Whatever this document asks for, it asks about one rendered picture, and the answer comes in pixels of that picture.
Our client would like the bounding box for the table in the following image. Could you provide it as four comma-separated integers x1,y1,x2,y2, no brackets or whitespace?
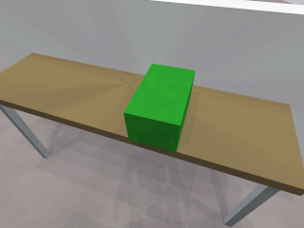
0,52,304,227

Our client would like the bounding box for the carton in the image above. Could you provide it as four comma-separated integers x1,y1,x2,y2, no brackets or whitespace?
123,64,196,153

